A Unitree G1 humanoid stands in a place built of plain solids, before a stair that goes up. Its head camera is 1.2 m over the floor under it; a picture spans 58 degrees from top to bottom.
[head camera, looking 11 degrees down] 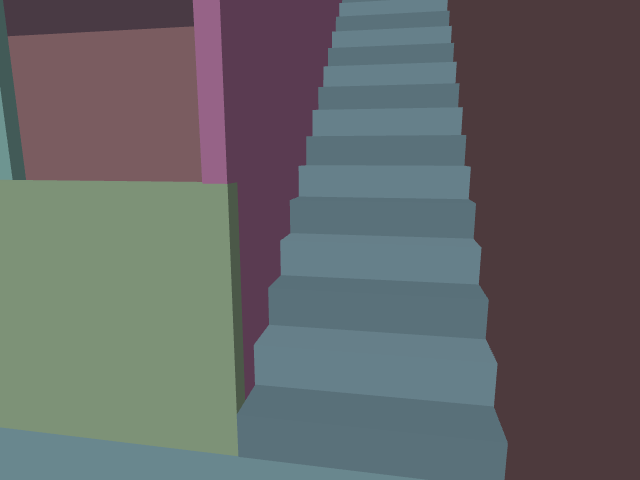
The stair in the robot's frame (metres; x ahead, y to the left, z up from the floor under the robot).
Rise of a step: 0.19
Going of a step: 0.24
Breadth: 1.02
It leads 10 degrees to the right of straight ahead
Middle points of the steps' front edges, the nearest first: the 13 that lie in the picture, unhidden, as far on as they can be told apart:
1.47 -0.17 0.19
1.70 -0.21 0.38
1.93 -0.25 0.57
2.16 -0.29 0.76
2.40 -0.33 0.95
2.63 -0.37 1.14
2.86 -0.41 1.33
3.09 -0.45 1.52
3.32 -0.49 1.71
3.55 -0.53 1.90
3.79 -0.57 2.09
4.02 -0.61 2.28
4.25 -0.65 2.47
